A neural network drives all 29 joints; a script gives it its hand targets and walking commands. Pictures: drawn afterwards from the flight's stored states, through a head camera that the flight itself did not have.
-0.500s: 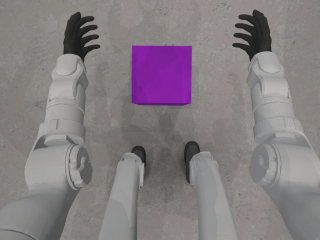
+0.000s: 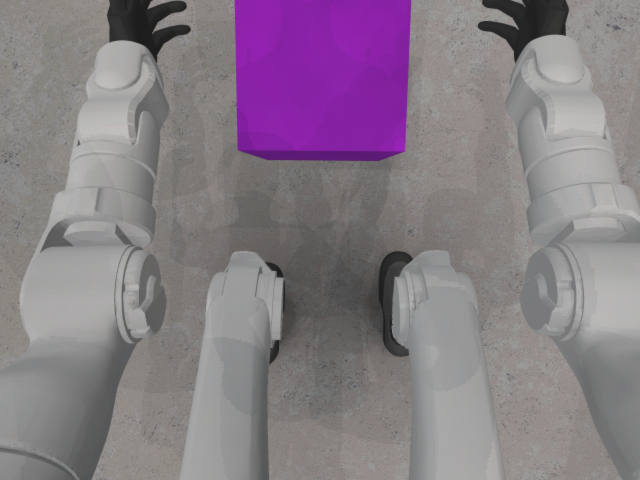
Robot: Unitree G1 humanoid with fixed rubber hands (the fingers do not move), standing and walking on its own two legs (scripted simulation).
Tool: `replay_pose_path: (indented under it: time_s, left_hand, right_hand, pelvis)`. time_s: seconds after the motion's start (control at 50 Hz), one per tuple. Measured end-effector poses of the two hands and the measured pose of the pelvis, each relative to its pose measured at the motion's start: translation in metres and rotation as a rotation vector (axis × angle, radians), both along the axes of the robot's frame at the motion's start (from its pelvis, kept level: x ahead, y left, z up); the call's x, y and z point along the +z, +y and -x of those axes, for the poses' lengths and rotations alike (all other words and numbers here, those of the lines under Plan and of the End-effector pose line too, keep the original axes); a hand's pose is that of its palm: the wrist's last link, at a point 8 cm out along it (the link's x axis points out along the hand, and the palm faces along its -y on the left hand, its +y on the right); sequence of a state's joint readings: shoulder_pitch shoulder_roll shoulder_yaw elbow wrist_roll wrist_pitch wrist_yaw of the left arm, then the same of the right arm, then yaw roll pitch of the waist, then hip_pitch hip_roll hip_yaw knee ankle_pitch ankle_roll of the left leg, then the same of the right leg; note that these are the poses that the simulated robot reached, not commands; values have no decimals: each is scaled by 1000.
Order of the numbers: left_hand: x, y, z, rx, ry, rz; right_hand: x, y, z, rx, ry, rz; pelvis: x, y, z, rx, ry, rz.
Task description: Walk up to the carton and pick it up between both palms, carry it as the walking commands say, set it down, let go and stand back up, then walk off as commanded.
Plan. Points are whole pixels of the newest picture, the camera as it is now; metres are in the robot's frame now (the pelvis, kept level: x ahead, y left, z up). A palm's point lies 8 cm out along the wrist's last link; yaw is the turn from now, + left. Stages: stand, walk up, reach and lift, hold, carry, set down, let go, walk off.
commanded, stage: reach and lift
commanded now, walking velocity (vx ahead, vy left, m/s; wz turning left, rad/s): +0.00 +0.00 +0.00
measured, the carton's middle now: (322, 90) +0.53 +0.01 -0.35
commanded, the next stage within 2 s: none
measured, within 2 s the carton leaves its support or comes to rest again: neither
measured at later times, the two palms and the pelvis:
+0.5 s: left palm (189, 84) +0.52 +0.19 -0.27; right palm (475, 78) +0.52 -0.19 -0.27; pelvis -0.01 +0.00 -0.09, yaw +0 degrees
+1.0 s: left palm (194, 84) +0.52 +0.19 -0.28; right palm (469, 80) +0.52 -0.19 -0.29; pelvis -0.01 +0.00 -0.11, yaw +1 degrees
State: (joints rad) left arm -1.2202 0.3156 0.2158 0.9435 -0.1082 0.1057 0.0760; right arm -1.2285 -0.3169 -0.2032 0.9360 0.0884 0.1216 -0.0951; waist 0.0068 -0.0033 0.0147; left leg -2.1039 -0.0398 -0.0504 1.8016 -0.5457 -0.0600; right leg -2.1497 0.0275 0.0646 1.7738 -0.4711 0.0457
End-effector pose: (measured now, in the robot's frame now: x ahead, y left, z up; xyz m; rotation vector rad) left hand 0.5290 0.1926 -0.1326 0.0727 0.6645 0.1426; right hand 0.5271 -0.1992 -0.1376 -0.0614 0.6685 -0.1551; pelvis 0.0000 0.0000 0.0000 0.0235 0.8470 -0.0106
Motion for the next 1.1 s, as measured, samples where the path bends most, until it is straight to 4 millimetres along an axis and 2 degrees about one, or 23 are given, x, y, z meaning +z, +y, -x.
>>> replay_pose_path:
  time_s: [0.3,0.56,0.64,0.86,1.1]
  left_hand:
    - [-89,-4,3,1,35,12]
    - [-154,-3,9,-7,73,20]
    - [-159,-3,9,-9,69,17]
    - [-151,-2,3,-4,56,17]
    - [-152,-13,5,-12,64,33]
  right_hand:
    - [-85,5,3,-8,34,-5]
    - [-148,9,7,-4,75,-10]
    - [-152,10,6,-2,66,-10]
    - [-148,6,4,-7,56,-11]
    - [-148,19,4,3,57,-29]
  pelvis:
    - [-62,3,8,9,-61,9]
    - [-100,5,13,16,-146,16]
    - [-104,5,12,18,-166,18]
    - [-109,4,11,22,-165,16]
    - [-106,3,16,24,-168,14]
